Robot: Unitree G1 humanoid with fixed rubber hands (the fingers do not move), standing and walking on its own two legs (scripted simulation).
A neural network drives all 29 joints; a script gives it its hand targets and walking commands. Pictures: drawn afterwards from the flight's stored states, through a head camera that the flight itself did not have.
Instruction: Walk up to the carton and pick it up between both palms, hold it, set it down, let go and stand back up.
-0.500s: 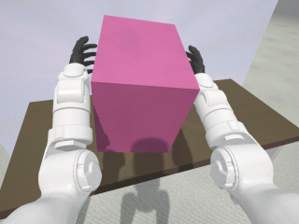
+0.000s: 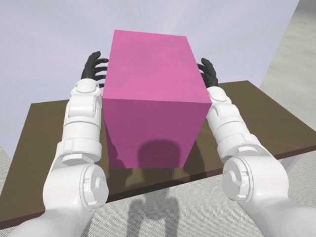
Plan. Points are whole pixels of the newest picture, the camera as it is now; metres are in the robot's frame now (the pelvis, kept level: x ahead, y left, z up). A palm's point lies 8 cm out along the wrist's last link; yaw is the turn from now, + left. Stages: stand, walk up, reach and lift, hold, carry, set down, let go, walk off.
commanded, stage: set down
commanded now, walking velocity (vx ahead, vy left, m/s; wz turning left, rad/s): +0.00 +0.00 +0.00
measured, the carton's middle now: (149, 100) +0.44 +0.00 +0.18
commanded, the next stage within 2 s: none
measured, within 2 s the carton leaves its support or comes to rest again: neither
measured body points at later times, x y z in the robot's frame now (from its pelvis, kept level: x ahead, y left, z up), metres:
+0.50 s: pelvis +0.00 +0.00 +0.00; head -0.02 +0.03 +0.45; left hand +0.44 +0.15 +0.21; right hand +0.43 -0.15 +0.20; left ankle +0.02 +0.12 -0.75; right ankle -0.01 -0.10 -0.75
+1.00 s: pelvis +0.01 +0.00 +0.00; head +0.00 +0.02 +0.45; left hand +0.45 +0.14 +0.17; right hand +0.44 -0.15 +0.17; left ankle +0.02 +0.12 -0.75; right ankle -0.01 -0.10 -0.75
